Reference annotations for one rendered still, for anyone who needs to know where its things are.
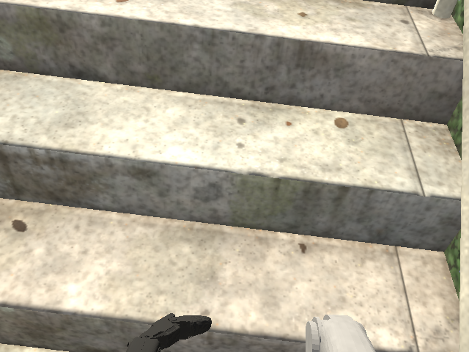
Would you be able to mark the robot right thigh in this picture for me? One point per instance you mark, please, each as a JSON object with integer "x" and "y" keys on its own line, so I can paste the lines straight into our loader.
{"x": 336, "y": 333}

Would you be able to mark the left robot hand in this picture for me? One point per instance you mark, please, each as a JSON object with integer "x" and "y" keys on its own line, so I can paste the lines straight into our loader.
{"x": 168, "y": 330}

